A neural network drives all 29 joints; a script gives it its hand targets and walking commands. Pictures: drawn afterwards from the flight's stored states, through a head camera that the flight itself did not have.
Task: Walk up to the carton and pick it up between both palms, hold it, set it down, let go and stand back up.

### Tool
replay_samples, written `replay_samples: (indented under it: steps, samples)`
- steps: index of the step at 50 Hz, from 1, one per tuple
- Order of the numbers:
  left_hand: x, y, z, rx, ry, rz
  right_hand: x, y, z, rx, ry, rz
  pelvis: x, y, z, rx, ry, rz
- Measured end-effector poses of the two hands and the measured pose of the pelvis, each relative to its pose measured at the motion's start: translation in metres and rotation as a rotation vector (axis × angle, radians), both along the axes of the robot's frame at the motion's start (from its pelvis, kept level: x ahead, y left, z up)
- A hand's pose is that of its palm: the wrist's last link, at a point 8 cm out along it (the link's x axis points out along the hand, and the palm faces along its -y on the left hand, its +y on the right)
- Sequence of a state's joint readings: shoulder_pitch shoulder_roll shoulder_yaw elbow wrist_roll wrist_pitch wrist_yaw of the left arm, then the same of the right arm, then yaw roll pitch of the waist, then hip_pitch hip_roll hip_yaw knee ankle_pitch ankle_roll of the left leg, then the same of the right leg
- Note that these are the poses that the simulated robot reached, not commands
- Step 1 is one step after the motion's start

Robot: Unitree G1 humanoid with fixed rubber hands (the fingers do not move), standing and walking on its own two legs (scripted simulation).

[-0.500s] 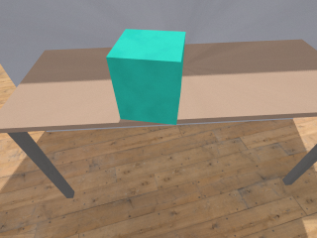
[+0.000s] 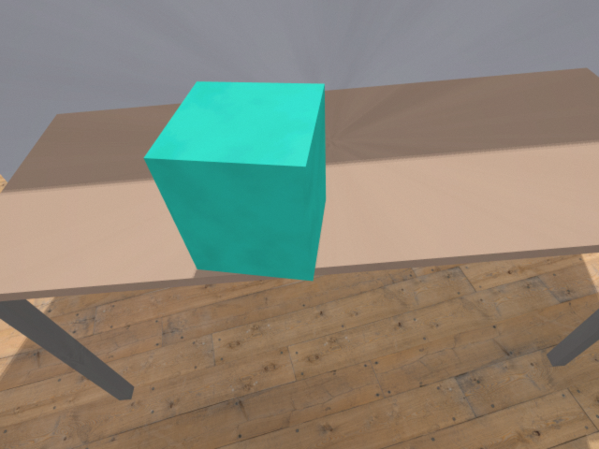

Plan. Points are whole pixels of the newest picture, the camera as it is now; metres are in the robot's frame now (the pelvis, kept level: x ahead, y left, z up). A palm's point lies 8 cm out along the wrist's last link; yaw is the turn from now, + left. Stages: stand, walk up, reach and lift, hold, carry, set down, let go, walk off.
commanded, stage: walk up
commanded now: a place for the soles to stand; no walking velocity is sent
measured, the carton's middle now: (256, 183) +0.52 +0.10 +0.07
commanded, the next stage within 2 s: none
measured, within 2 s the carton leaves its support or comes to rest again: neither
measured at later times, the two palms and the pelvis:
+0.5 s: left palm out of the picture +0.11 +0.32 -0.09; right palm out of the picture +0.11 -0.33 -0.10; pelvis +0.03 -0.01 -0.02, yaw +2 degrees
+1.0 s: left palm out of the picture +0.12 +0.32 -0.10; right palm out of the picture +0.12 -0.32 -0.10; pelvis +0.04 +0.00 -0.02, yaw +2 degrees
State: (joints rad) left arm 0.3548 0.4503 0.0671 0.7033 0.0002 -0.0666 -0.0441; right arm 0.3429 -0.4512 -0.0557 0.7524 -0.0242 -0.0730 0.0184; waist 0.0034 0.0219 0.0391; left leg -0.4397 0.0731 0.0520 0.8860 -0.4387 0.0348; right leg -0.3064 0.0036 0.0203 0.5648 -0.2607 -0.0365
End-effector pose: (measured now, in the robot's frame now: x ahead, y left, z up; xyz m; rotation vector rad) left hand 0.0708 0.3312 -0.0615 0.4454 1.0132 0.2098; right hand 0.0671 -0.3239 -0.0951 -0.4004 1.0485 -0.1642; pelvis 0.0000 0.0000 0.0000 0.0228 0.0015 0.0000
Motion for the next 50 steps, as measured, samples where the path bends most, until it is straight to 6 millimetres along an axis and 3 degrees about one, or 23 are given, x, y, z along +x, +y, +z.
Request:
replay_samples:
  steps: [6,10,21,27,50]
  samples:
    - [0.011,0.013,-0.027,-0.031,0.017,0.018,0.019,0.012,-0.004,-0.046,-0.009,0.008,0.017,0.014,-0.015,-0.022,-0.017,0.013]
    - [0.023,0.005,-0.038,-0.061,0.011,0.015,0.029,0.010,0.002,-0.071,-0.025,0.004,0.025,0.015,-0.016,-0.024,-0.037,0.015]
    - [0.029,-0.014,-0.032,-0.029,0.022,0.034,0.045,-0.008,-0.007,-0.045,-0.004,-0.006,0.035,-0.006,-0.016,-0.015,-0.027,0.021]
    - [0.046,-0.014,-0.033,-0.037,-0.020,0.024,0.047,-0.007,-0.006,-0.055,-0.010,0.008,0.033,-0.005,-0.017,-0.021,-0.023,0.030]
    - [0.054,-0.006,-0.034,-0.035,-0.032,0.023,0.054,0.000,-0.003,-0.046,0.012,0.007,0.039,0.002,-0.015,-0.030,-0.016,0.029]
